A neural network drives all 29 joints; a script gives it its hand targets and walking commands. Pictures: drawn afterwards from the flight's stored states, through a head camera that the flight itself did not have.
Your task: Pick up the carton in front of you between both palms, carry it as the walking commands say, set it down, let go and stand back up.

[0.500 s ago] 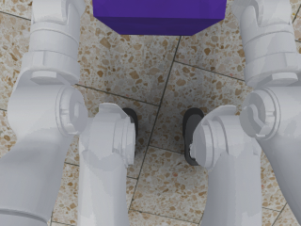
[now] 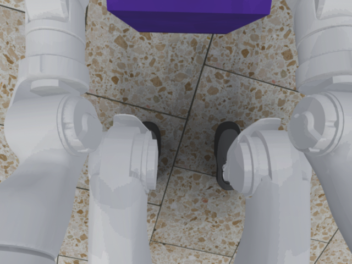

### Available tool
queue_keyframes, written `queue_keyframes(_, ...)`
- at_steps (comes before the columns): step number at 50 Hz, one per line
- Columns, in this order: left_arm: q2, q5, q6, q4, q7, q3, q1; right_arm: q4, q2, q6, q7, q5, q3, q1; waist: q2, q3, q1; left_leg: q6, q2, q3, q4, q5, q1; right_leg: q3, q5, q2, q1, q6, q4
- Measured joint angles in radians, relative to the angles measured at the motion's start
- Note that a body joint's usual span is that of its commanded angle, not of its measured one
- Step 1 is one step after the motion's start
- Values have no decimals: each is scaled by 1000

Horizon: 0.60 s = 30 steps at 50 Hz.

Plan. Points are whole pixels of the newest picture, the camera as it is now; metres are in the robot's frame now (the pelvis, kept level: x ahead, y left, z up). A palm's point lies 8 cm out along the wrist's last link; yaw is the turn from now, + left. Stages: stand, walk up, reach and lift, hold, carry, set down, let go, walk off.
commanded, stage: set down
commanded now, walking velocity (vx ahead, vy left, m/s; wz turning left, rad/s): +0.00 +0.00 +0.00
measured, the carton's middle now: out of the picture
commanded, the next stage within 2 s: let go in 1.38 s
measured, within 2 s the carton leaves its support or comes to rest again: neither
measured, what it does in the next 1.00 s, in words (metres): rises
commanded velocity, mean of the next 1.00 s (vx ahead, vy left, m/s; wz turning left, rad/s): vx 0.00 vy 0.00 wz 0.00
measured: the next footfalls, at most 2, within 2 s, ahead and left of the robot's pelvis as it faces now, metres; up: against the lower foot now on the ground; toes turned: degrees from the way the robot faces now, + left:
none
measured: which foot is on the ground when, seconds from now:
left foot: down 0.00-1.00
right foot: down 0.00-1.00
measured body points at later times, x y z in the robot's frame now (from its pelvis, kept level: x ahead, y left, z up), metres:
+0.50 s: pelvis +0.01 +0.00 +0.01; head +0.38 +0.02 +0.26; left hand +0.59 +0.22 -0.13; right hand +0.60 -0.16 -0.13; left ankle +0.11 +0.12 -0.32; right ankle +0.11 -0.12 -0.32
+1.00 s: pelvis +0.01 +0.00 +0.14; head +0.36 +0.02 +0.42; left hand +0.60 +0.23 +0.03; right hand +0.60 -0.17 +0.03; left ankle +0.11 +0.12 -0.32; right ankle +0.11 -0.12 -0.32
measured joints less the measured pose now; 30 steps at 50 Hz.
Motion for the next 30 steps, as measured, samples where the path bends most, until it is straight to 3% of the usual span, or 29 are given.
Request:
queue_keyframes(4, -1, 10, -23, 16, 8, -2, 2, 13, -1, -18, -4, -15, 7, -2, 6, 1, -2, -3, -3, -1, 3, -6, 1, 0, -8, -3, 3, 2, 4)
queue_keyframes(7, 13, -5, -56, 68, 56, -44, 7, 51, -8, -51, -38, -4, 42, -2, 10, 2, -6, -7, -6, -2, 2, -12, 1, 0, -17, -6, 4, 4, 4)
queue_keyframes(12, 91, -158, -112, 146, 156, -166, 2, 106, -70, -99, -120, 125, 155, 1, 12, 0, -13, -7, -7, 1, -1, -24, -2, 2, -31, -8, 0, 2, 5)
queue_keyframes(19, 171, -323, -132, 173, 172, -295, -20, 90, -121, -110, -141, 266, 273, 3, 16, -38, -16, -9, -9, -4, 4, -26, -18, -3, -33, -10, -14, -2, 9)
queue_keyframes(24, 158, -335, -108, 120, 185, -305, 0, 21, -98, -83, -156, 261, 267, 34, 15, -102, -19, -9, -12, -7, -30, -12, -18, -5, -22, -14, -12, -4, -25)
queue_keyframes(30, 125, -283, -56, 81, 198, -264, 33, -21, -67, -31, -165, 212, 215, 69, 13, -219, -20, -8, -12, -12, -146, 15, 18, -3, 4, -16, 26, -7, -143)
